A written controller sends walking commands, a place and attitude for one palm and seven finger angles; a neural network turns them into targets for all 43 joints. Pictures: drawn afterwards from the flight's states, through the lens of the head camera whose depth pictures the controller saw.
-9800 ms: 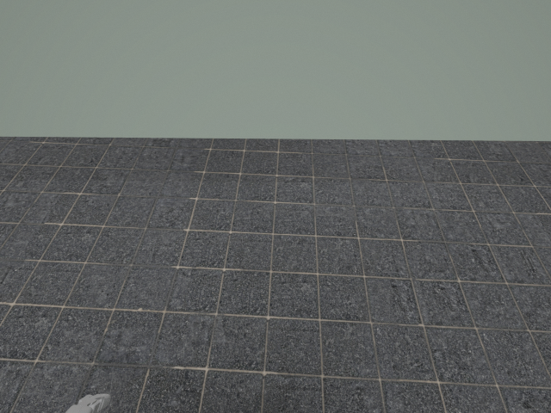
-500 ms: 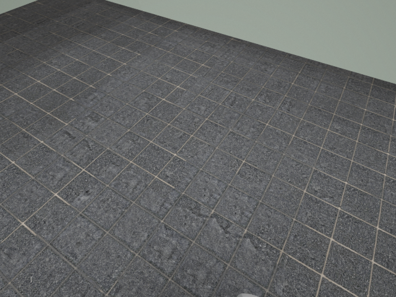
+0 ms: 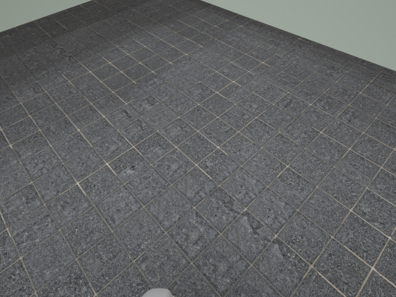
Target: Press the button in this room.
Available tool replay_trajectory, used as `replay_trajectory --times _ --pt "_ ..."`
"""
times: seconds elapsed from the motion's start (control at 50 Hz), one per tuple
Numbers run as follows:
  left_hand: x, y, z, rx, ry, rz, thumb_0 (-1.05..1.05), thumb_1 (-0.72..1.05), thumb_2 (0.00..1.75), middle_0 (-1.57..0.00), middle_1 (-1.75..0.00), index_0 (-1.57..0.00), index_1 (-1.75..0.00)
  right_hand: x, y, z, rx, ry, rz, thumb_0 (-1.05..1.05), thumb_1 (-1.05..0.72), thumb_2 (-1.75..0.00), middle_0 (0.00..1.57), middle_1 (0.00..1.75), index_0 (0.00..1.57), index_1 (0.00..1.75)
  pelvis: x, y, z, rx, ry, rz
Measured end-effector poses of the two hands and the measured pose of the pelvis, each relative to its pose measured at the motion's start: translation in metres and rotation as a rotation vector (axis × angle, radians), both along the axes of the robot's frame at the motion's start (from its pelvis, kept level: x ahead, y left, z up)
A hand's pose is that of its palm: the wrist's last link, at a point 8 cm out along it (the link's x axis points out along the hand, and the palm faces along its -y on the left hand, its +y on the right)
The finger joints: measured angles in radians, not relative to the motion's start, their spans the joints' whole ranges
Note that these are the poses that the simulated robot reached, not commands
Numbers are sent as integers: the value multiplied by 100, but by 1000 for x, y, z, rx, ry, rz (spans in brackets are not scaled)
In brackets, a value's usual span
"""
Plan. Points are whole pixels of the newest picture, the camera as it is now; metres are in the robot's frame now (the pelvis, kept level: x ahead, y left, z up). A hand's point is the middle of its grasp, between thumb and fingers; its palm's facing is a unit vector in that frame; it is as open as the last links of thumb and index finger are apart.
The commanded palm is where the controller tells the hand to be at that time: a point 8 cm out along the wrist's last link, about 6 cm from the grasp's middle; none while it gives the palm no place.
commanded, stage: turn or walk to find it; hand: left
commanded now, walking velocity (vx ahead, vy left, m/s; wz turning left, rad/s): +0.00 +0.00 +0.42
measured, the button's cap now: out of the picture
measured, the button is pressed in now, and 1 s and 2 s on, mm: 0 0 0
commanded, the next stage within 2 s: none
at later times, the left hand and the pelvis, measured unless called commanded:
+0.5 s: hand out of the picture +0.04 +0.24 -0.15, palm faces +0.20 -0.94 -0.26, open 7.4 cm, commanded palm none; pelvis -0.03 +0.02 +0.00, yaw +11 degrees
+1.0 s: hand out of the picture -0.12 +0.21 -0.19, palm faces +0.46 -0.86 -0.23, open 7.4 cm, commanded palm none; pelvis -0.06 +0.01 -0.01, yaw +25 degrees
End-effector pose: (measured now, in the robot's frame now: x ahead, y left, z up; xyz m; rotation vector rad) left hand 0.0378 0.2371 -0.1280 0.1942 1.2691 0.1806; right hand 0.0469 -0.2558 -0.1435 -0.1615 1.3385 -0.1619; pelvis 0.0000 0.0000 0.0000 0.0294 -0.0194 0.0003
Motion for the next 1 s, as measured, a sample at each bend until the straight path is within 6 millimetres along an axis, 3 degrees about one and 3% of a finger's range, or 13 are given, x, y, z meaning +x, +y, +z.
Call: replay_trajectory --times 0.16,0.3,0.42,0.52,0.58,0.7,0.8,0.88,1.0 --pt "-51 49 -30 -17 95 117 1 91 90 -20 -30 -21 -30 45 42 13 -49 -131 125 0 -91 -90 19 30 20 30 -11 30 -12 -21 -5 58" --pt "-46 67 -11 -5 32 149 1 91 90 -20 -30 -20 -30 49 64 24 -33 -153 173 0 -91 -90 20 30 21 30 -18 39 1 -41 -1 108" --pt "-27 61 1 18 -56 152 1 91 90 -20 -30 -20 -30 37 62 16 -1 -132 183 0 -91 -90 20 30 21 30 -24 31 3 -37 2 156" --pt "-15 41 9 40 -129 153 1 91 90 -20 -30 -20 -30 21 42 0 25 -81 187 0 -91 -90 20 30 21 30 -30 12 -2 -24 9 200" --pt "-20 26 11 61 -160 161 0 91 90 -20 -30 -20 -30 15 26 -13 39 -55 191 0 -91 -90 20 30 21 30 -33 -1 -9 -21 6 229" --pt "-59 2 17 51 -114 235 0 91 90 -20 -30 -21 -30 15 8 -9 31 -9 237 0 -91 -90 19 30 20 30 -37 -12 0 -1 -6 292" --pt "-93 -7 11 30 -62 302 1 91 90 -21 -30 -21 -30 19 6 -3 11 21 292 0 -91 -90 19 30 20 30 -40 -13 2 5 -2 345" --pt "-126 -5 2 7 -22 364 1 90 90 -21 -30 -21 -30 32 20 1 -9 22 358 0 -91 -90 19 30 20 30 -46 -7 1 1 3 382" --pt "-185 13 -26 -27 48 474 1 90 90 -21 -30 -21 -30 64 64 5 -37 -86 474 1 -91 -90 19 30 20 30 -61 14 -13 -27 3 444"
